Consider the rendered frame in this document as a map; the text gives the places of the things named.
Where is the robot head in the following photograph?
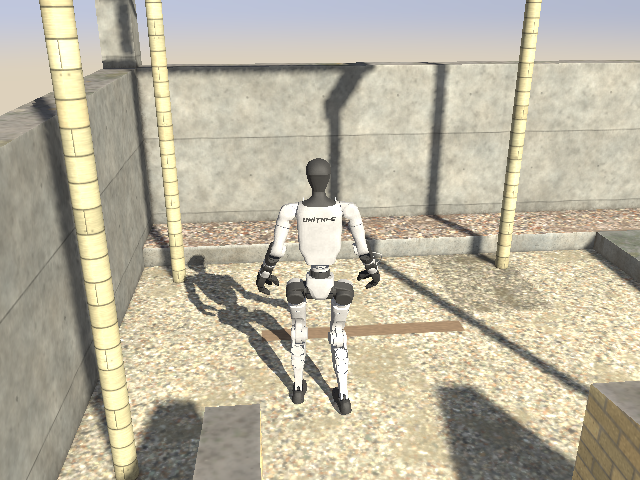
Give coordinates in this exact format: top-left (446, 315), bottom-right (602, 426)
top-left (302, 158), bottom-right (336, 207)

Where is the robot left forearm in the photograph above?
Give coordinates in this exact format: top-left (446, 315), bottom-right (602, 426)
top-left (259, 242), bottom-right (280, 278)

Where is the robot right upper arm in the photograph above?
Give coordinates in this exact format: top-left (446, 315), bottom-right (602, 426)
top-left (340, 201), bottom-right (369, 256)

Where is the robot right forearm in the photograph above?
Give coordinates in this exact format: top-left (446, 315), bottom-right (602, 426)
top-left (359, 240), bottom-right (378, 274)

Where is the left robot hand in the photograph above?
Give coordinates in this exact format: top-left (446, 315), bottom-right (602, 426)
top-left (256, 272), bottom-right (279, 295)

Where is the right robot hand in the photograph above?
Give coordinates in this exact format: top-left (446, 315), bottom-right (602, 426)
top-left (357, 270), bottom-right (380, 289)

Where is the robot left upper arm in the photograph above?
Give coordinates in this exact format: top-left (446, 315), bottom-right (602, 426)
top-left (270, 202), bottom-right (298, 258)

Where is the robot left foot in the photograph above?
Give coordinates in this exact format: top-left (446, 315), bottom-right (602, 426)
top-left (292, 379), bottom-right (307, 404)

